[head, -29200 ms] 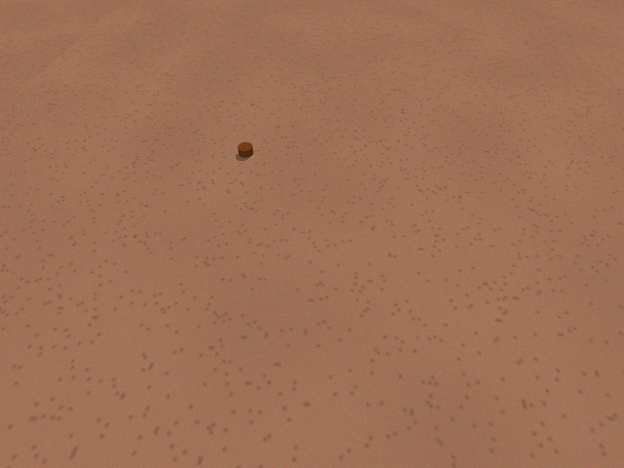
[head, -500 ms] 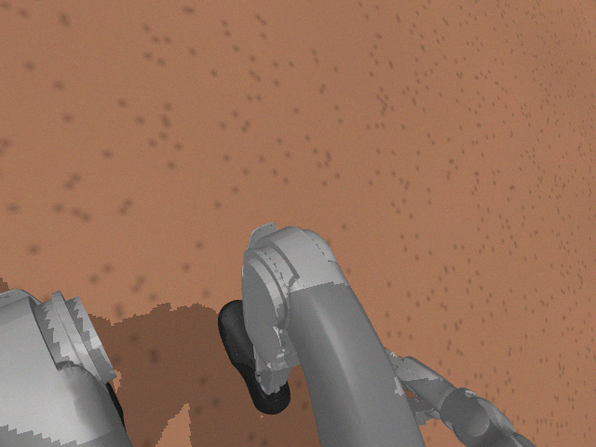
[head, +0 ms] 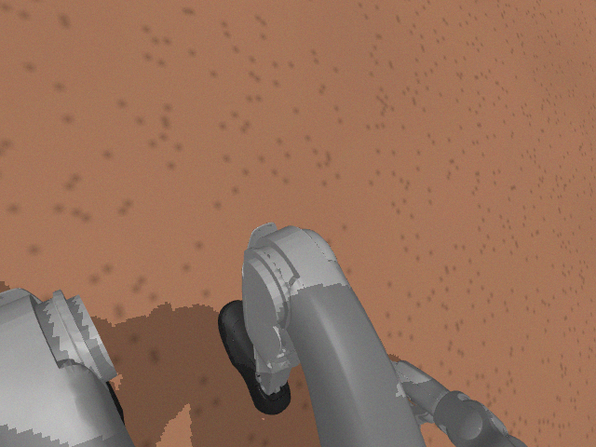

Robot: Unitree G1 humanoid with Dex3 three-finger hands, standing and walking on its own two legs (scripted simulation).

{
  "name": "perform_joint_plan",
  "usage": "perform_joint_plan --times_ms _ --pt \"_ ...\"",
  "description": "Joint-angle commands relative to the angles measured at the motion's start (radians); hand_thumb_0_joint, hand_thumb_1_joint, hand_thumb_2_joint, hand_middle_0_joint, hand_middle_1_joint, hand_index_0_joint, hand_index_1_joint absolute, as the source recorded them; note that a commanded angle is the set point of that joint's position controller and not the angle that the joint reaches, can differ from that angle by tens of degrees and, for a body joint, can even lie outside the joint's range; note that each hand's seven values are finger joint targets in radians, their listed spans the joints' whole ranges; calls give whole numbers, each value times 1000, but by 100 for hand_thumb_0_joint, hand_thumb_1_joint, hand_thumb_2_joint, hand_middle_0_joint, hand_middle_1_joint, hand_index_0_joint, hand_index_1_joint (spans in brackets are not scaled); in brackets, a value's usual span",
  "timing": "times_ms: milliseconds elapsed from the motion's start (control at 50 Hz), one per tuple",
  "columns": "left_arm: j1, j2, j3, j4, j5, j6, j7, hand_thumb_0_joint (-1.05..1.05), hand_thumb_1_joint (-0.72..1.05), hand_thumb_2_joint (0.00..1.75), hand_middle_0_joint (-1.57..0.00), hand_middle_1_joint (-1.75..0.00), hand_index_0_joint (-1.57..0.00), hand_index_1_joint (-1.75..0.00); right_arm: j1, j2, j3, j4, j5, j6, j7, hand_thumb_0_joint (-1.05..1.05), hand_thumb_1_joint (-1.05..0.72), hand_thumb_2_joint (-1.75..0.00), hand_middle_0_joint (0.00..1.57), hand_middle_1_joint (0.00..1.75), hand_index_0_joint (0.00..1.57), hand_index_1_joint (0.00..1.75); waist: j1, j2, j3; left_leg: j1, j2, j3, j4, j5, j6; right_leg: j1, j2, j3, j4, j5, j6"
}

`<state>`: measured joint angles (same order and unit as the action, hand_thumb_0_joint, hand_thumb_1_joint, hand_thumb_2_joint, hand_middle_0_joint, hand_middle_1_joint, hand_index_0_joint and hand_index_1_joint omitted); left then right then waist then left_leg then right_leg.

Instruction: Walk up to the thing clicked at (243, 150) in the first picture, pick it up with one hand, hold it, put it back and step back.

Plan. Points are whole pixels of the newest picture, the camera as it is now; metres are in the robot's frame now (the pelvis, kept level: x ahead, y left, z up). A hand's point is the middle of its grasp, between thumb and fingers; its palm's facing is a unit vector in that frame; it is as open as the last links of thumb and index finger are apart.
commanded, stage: settle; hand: left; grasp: from above
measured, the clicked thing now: out of the picture +0.40 +0.38 -0.28
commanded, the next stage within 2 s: lift in 1.04 s
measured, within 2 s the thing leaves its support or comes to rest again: leaves its support in 0.40 s
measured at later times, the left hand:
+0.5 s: hand out of the picture +0.38 +0.38 -0.23, palm faces -0.38 -0.20 -0.91, open 8.9 cm
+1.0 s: hand out of the picture +0.38 +0.38 -0.14, palm faces -0.42 -0.17 -0.89, open 8.9 cm
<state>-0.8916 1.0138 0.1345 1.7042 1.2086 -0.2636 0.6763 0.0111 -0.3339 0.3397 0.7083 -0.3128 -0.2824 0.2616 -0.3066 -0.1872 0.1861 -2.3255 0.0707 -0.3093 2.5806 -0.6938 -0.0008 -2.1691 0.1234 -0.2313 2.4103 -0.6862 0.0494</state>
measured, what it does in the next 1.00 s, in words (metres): stands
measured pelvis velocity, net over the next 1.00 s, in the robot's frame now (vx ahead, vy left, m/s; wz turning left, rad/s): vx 0.00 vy -0.01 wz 0.10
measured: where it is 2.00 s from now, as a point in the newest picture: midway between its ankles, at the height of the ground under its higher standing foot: (193, 411)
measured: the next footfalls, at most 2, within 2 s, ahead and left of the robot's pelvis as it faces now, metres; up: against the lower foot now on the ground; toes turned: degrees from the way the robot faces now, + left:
none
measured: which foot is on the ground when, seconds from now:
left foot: down 0.00-1.00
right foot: down 0.00-1.00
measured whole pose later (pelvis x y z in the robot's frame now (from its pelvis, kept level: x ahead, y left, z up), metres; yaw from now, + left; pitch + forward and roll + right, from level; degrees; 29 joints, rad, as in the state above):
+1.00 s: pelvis +0.00 -0.01 +0.02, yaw +6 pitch +29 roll -10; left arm -0.81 0.79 0.11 1.33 1.17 -0.20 0.34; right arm 0.12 -0.31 0.13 0.72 -0.15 -0.13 0.21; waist -0.19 -0.04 0.00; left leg -2.34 0.06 -0.19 2.46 -0.64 0.00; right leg -2.21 0.08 -0.15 2.37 -0.69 0.02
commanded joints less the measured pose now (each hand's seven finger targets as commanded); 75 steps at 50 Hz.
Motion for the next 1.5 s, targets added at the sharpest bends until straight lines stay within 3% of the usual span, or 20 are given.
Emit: perform_joint_plan --times_ms 0,240,280,360,420,440,460,500,540,580,620,720,840,880,1000,1120,1140,1280,1380,1480 --pt "-187 200 -8 -77 -4 3 23 0 65 49 -89 -64 -94 -59 143 -323 -95 -3 4 -5 -1 0 -88 -89 20 30 20 30 -39 513 -584 450 23 106 -255 157 0 273 28 -82 -205 230 -59" --pt "-198 234 13 -115 -3 25 -18 0 75 66 -105 -70 -109 -65 150 -326 -117 3 24 -11 6 0 -90 -90 20 30 20 30 -22 577 -601 476 21 104 -278 165 -9 251 20 -77 -186 230 -66" --pt "-193 257 58 -191 -16 28 -21 0 79 67 -107 -72 -111 -67 158 -331 -133 2 32 -6 0 0 -90 -90 20 30 20 30 9 600 -652 495 17 105 -291 172 -11 250 16 -78 -192 230 -70" --pt "-165 238 69 -257 -5 34 -43 0 83 65 -111 -68 -115 -64 176 -321 -164 12 34 -1 8 0 -90 -90 20 30 20 30 16 649 -698 533 16 125 -286 217 -16 248 17 -68 -178 266 -73" --pt "-155 236 99 -356 -18 37 -52 0 81 62 -108 -68 -113 -63 198 -315 -196 14 50 12 7 0 -90 -90 20 30 20 30 43 675 -771 546 14 140 -281 256 -12 276 18 -49 -192 297 -76" --pt "-181 219 90 -399 -27 34 -56 0 82 61 -108 -67 -113 -62 203 -310 -201 12 53 15 9 0 -90 -90 20 30 20 30 37 683 -788 537 11 146 -285 256 -10 277 15 -46 -195 299 -77" --pt "-190 131 23 -408 -35 35 -73 0 81 60 -109 -64 -113 -60 179 -290 -202 -8 64 12 12 0 -90 -90 20 30 20 30 30 657 -769 528 11 145 -280 232 -8 242 12 -46 -196 283 -76" --pt "-201 128 16 -429 -36 41 -88 0 79 57 -106 -64 -111 -60 210 -287 -215 13 76 19 12 0 -90 -90 20 30 20 30 30 647 -747 501 5 152 -290 206 -1 227 11 -40 -215 264 -75" --pt "-127 195 91 -431 -34 59 -100 0 78 57 -105 -65 -111 -60 240 -301 -247 20 91 32 4 0 -89 -90 20 30 20 30 71 613 -790 503 4 158 -293 216 4 247 11 -21 -226 261 -75" --pt "-144 69 12 -458 -47 69 -133 0 81 59 -108 -66 -113 -61 237 -274 -256 8 105 39 8 0 -89 -90 20 30 20 30 65 612 -809 516 2 163 -306 235 1 236 8 -14 -227 271 -78" --pt "-177 45 -15 -457 -53 82 -154 0 77 57 -104 -67 -109 -62 242 -263 -263 19 122 52 6 0 -90 -90 20 30 20 30 71 589 -786 486 -1 163 -326 189 7 210 8 -4 -241 227 -82" --pt "-196 40 -21 -420 -64 98 -218 0 78 58 -107 -65 -111 -60 242 -263 -282 -5 151 83 -16 0 -90 -90 20 30 20 30 79 489 -746 439 -13 159 -361 101 18 171 -6 2 -262 146 -80" --pt "-233 48 -17 -492 -64 78 -276 0 77 61 -108 -65 -112 -62 258 -230 -284 -7 167 121 -39 0 -90 -90 20 30 20 30 93 454 -782 428 -25 197 -346 133 27 233 -9 48 -296 146 -81" --pt "-202 70 9 -512 -57 69 -285 0 78 60 -108 -66 -112 -61 259 -222 -289 -11 169 133 -50 0 -90 -90 20 30 20 30 115 478 -820 453 -27 202 -355 142 21 248 -9 55 -290 143 -84" --pt "-243 88 33 -600 -46 51 -295 0 81 66 -111 -65 -114 -62 269 -211 -305 -14 175 172 -75 0 -90 -90 20 30 20 30 127 495 -883 496 -30 215 -367 168 19 249 -17 66 -299 163 -88" --pt "-239 60 16 -605 -48 60 -309 0 90 63 -122 -65 -125 -62 287 -206 -321 -11 179 191 -98 0 -94 -91 20 30 20 30 125 491 -878 509 -33 224 -401 144 22 241 -25 69 -331 145 -86" --pt "-223 59 17 -596 -48 65 -313 0 82 66 -114 -58 -117 -56 291 -207 -324 -6 180 192 -100 0 -88 -89 20 30 20 30 132 488 -881 514 -36 223 -411 140 21 238 -27 67 -331 139 -89" --pt "-182 40 25 -696 -90 118 -377 0 83 66 -115 -61 -117 -59 312 -200 -364 -10 211 215 -112 0 -91 -90 20 30 20 30 180 532 -984 648 -39 221 -506 186 15 259 -41 60 -348 201 -92" --pt "-139 18 16 -795 -110 125 -441 0 83 69 -116 -62 -118 -60 329 -175 -381 -29 230 239 -122 0 -91 -90 20 30 20 30 182 460 -994 647 -44 254 -517 233 32 358 -41 96 -423 243 -84" --pt "-73 -30 -3 -887 -143 120 -488 0 75 70 -110 -64 -112 -62 319 -161 -410 -51 248 253 -145 0 -91 -90 20 30 20 30 203 434 -978 675 -43 256 -591 161 32 364 -43 114 -491 161 -88"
